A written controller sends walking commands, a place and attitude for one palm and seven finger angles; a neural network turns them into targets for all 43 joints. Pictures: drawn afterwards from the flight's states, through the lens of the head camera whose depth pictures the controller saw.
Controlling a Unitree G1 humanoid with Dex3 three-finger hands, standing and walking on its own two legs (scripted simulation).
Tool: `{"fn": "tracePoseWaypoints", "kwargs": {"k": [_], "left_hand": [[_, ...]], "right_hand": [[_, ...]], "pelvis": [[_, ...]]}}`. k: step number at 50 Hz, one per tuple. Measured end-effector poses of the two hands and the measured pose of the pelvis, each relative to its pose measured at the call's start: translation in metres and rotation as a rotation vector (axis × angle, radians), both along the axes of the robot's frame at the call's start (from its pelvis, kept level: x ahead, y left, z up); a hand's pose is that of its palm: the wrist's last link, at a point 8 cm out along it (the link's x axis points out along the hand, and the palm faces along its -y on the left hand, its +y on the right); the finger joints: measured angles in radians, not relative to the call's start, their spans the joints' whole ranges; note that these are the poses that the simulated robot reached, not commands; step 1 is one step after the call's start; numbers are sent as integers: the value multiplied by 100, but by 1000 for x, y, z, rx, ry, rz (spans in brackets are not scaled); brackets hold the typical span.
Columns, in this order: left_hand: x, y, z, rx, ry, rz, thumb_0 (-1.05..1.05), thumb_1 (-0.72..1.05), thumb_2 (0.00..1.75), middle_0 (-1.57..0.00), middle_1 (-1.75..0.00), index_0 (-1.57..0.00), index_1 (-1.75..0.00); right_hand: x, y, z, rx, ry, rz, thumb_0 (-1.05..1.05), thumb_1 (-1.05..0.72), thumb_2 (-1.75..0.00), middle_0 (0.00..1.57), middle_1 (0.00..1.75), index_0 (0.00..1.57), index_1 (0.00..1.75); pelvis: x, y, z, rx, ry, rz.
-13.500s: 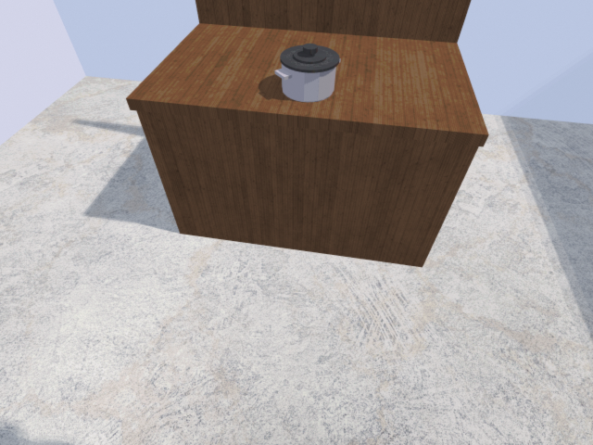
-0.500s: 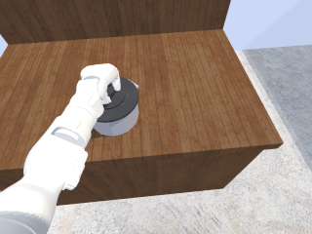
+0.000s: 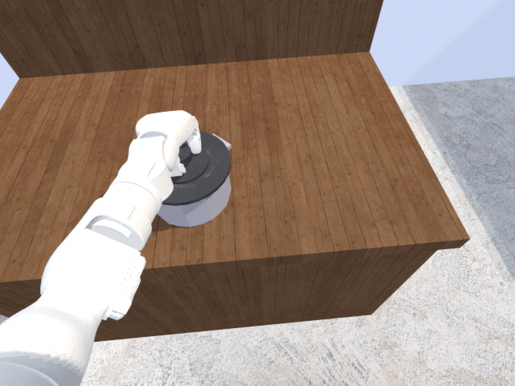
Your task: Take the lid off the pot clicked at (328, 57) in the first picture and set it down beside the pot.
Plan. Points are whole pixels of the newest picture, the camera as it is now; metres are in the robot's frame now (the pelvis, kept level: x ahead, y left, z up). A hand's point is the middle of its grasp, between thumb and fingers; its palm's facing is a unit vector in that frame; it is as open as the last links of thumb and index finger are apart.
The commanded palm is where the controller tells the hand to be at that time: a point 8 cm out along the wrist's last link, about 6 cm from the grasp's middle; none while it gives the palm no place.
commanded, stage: lift the lid straight up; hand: left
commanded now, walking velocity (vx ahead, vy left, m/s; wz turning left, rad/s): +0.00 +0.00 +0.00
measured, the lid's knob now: (179, 154) +0.51 +0.12 +0.05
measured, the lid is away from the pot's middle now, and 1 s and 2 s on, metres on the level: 0.01 0.01 0.03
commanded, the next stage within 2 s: none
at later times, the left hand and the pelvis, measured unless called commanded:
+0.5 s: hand (172, 151) +0.48 +0.12 +0.09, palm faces -0.32 -0.05 -0.95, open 7.3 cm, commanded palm +0.48 +0.11 +0.16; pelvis +0.00 +0.00 +0.00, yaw +1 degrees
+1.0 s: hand (168, 131) +0.48 +0.11 +0.13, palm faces -0.30 -0.05 -0.95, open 7.3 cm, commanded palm +0.48 +0.12 +0.20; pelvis +0.00 +0.00 +0.00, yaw +1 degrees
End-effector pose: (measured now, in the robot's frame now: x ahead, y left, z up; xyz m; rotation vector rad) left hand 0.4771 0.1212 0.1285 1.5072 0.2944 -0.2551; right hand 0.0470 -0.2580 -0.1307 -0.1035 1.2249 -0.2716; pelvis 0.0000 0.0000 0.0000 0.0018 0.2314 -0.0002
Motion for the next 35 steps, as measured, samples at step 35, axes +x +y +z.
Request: {"fn": "tracePoseWaypoints", "kwargs": {"k": [35], "left_hand": [[-2, -7, 37, 6, -37, 2, -1, 30, 66, -70, -95, -68, -93]], "right_hand": [[13, 5, 2, 10, -70, 25, 1, -91, -90, 20, 30, 20, 30]], "pelvis": [[-3, 0, 3, 5, -38, 7]]}}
